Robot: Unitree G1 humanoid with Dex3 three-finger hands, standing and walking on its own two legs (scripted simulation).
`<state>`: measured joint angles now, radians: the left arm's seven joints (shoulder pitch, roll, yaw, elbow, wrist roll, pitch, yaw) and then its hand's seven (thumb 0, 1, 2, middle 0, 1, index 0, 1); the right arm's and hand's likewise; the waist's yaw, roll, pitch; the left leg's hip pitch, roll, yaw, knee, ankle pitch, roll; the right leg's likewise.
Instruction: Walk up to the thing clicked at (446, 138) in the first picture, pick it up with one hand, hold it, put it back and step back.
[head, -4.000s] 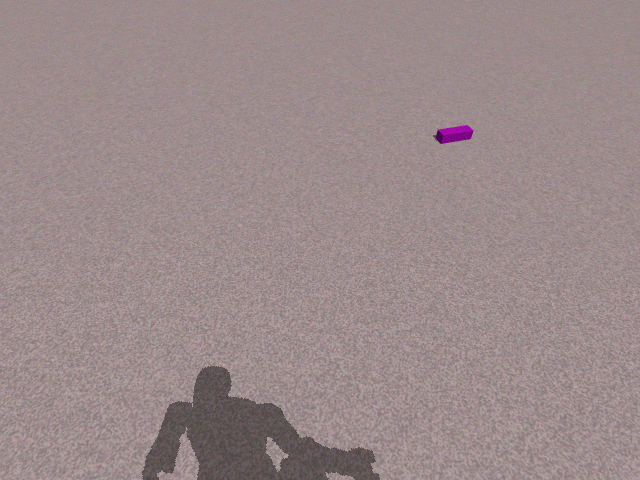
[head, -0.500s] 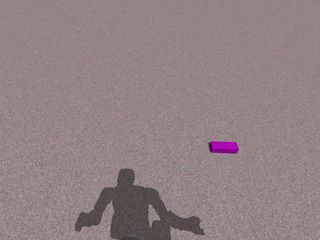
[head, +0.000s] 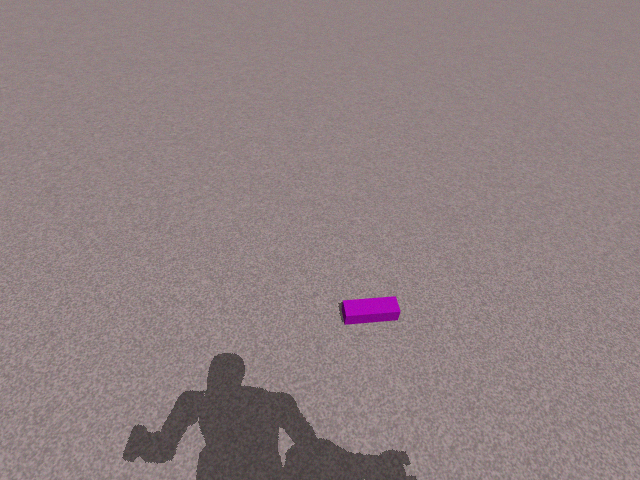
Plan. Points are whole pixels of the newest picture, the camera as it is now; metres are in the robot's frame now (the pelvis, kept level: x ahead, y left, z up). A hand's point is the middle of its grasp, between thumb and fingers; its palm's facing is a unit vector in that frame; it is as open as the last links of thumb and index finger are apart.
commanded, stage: walk up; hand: left
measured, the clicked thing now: (370, 310) +0.87 -0.21 -0.71
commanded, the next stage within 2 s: none
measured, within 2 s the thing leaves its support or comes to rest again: neither
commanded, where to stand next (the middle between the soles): +0.43 -0.42 m, yaw +7 degrees
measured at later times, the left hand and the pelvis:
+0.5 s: hand out of the picture +0.15 +0.12 -0.16, palm faces +0.01 -0.96 -0.27, open 7.4 cm; pelvis +0.12 -0.14 +0.00, yaw +3 degrees
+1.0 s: hand (365, 458) +0.21 -0.06 -0.11, palm faces +0.10 -0.91 -0.39, open 7.4 cm; pelvis +0.22 -0.35 +0.02, yaw +3 degrees
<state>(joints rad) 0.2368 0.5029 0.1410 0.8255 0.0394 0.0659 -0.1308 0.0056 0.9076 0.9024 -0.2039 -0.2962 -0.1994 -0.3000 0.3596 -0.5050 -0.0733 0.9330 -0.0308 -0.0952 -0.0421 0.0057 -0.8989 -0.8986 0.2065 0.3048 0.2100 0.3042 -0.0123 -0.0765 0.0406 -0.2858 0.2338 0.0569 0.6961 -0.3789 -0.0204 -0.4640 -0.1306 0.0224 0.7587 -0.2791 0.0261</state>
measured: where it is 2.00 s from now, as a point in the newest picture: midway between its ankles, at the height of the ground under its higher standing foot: (474, 455)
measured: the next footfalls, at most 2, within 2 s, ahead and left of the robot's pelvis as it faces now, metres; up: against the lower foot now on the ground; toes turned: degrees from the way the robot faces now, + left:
left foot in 0.40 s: +0.24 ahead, -0.02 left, +0.00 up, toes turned +9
right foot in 0.78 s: +0.27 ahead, -0.44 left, +0.00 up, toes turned -2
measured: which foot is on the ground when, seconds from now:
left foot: down 0.00-0.00, up 0.02-0.38, down 0.40-0.80, up 0.82-1.00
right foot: down 0.00-0.40, up 0.42-0.76, down 0.78-1.00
